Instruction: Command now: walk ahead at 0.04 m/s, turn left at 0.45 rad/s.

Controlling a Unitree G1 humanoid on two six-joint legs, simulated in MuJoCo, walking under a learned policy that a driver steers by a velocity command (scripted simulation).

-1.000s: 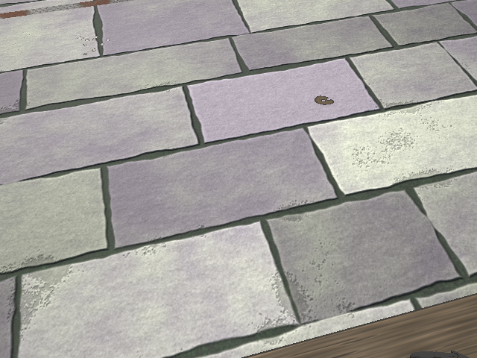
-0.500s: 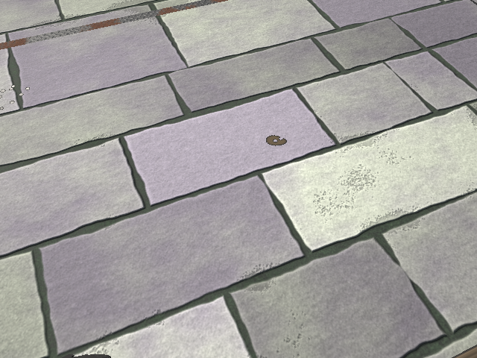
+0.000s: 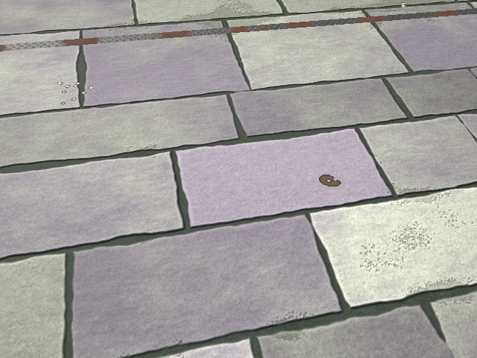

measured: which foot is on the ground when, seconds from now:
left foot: down 0.00-0.44, up 0.46-0.78, down 0.80-1.00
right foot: up 0.00-0.42, down 0.44-1.00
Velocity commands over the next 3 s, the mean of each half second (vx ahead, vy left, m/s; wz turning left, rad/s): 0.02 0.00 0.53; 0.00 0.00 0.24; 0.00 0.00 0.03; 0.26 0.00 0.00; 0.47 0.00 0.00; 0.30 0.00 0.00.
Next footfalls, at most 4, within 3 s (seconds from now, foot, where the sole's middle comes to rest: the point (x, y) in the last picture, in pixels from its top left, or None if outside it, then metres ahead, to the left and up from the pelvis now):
0.44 right None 0.10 -0.12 -0.77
0.80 left None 0.00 0.12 -0.77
2.24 left None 0.37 0.25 -0.77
2.74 right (183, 276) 0.74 0.14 -0.77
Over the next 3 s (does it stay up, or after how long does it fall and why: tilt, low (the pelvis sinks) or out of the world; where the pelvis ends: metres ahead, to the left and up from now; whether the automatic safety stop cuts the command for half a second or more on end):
stays up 0.61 0.18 0.01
